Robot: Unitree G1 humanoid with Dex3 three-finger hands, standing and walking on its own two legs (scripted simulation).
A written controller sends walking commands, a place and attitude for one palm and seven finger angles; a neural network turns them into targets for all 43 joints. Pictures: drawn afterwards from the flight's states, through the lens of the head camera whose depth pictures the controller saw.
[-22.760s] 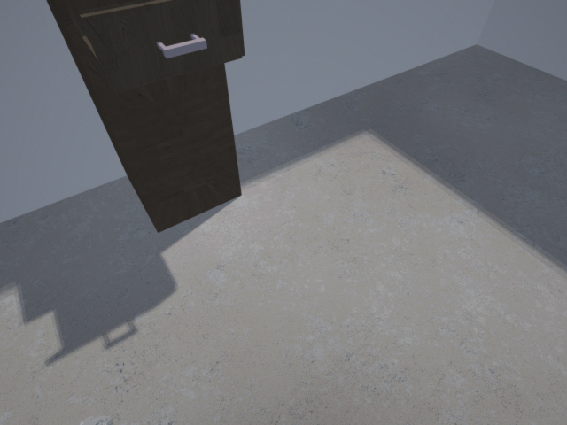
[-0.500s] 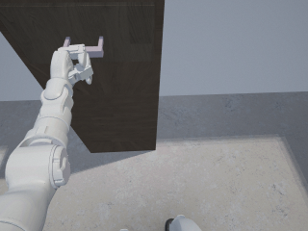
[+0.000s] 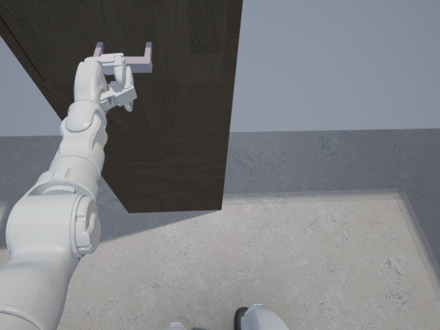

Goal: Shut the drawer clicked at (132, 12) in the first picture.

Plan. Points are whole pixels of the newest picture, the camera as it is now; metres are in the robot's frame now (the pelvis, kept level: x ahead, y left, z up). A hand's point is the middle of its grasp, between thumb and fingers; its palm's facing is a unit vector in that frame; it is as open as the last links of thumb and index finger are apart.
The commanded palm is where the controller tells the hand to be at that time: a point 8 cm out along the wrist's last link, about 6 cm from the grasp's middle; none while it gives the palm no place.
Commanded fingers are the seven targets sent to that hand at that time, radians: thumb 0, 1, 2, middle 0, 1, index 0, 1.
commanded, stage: pull the fist back off the drawer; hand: left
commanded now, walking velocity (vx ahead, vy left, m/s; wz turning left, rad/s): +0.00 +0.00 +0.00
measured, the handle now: (122, 56) +0.59 +0.14 +0.13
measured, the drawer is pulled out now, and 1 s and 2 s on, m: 0.00 0.00 0.00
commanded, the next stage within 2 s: draw the hand back to the body in 0.58 s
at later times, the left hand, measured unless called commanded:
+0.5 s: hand (139, 89) +0.50 +0.11 +0.13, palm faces -0.04 -1.00 -0.02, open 3.0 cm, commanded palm +0.47 +0.16 +0.13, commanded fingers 0.00 0.90 0.90 -1.40 -1.60 -1.40 -1.60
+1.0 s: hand (110, 118) +0.43 +0.14 +0.14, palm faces -0.02 -1.00 -0.02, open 3.2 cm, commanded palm +0.39 +0.19 +0.15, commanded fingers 0.00 0.90 0.90 -1.40 -1.60 -1.40 -1.60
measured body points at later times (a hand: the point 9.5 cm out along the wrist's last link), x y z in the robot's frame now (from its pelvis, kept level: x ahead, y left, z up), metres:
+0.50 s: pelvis +0.02 -0.01 +0.00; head +0.09 -0.02 +0.45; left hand +0.50 +0.16 +0.13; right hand +0.04 -0.27 -0.12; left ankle -0.01 +0.10 -0.71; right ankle +0.05 -0.12 -0.71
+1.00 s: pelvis +0.04 -0.01 +0.02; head +0.07 -0.04 +0.47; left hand +0.42 +0.20 +0.14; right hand +0.16 -0.27 -0.09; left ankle -0.01 +0.10 -0.71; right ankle +0.05 -0.12 -0.71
